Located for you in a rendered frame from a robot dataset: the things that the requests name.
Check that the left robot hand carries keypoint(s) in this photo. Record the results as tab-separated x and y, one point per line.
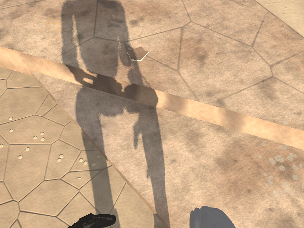
94	221

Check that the robot right thigh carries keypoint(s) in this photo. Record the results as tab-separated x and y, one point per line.
209	217

